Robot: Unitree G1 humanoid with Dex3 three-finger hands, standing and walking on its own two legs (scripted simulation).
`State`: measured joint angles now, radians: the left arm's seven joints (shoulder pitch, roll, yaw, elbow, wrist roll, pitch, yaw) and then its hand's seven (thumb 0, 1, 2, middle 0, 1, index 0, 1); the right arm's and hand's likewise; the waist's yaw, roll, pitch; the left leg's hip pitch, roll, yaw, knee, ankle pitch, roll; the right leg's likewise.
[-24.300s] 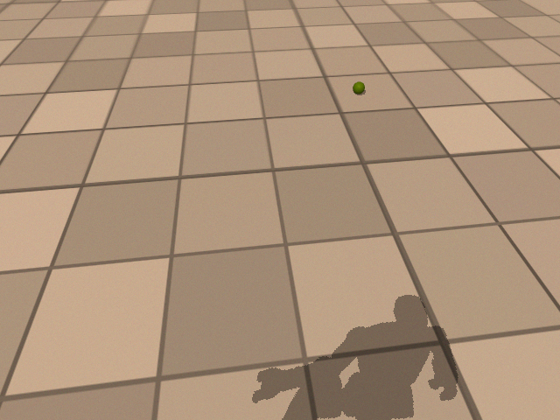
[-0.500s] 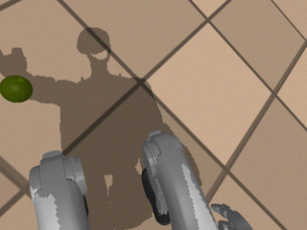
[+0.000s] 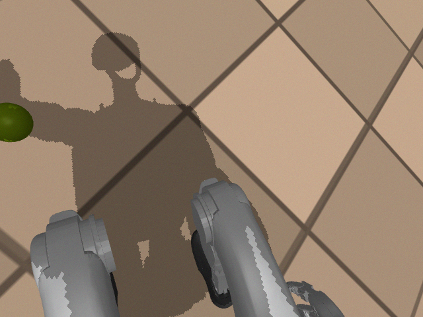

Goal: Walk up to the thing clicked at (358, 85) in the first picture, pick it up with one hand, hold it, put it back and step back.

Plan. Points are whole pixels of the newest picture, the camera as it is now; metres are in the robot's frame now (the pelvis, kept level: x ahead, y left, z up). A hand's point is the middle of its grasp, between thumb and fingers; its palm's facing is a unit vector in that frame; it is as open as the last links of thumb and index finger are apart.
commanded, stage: rise first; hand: left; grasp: from above
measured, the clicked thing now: (9, 122) +0.52 +0.30 -0.29
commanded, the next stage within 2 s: approach in 0.38 s
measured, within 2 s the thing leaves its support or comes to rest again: neither
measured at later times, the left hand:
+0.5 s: hand out of the picture +0.47 +0.34 -0.16, palm faces -0.44 -0.09 -0.89, open 14.1 cm
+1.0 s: hand (13, 95) +0.53 +0.26 -0.16, palm faces -0.39 -0.07 -0.92, open 13.8 cm
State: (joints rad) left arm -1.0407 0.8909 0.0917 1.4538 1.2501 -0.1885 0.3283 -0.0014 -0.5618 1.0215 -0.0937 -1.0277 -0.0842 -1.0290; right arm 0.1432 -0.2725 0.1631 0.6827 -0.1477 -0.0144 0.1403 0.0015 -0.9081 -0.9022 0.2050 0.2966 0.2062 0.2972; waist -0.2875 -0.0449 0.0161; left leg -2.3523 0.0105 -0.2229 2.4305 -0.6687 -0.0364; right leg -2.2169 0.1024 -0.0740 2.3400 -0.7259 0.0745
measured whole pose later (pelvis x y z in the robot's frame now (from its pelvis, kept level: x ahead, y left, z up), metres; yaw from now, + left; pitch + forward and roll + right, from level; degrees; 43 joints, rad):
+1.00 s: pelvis +0.00 +0.00 +0.00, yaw +0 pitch +34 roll -10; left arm -1.19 0.82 0.03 1.54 1.25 -0.05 0.38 0.00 -0.51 1.02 -0.10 -1.10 -0.11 -1.09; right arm 0.20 -0.29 0.21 0.63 -0.14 0.00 0.13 0.00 -0.91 -0.90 0.20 0.30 0.21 0.30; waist -0.39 -0.03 0.01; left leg -2.37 0.03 -0.22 2.41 -0.66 -0.04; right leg -2.25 0.11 -0.07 2.33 -0.69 0.07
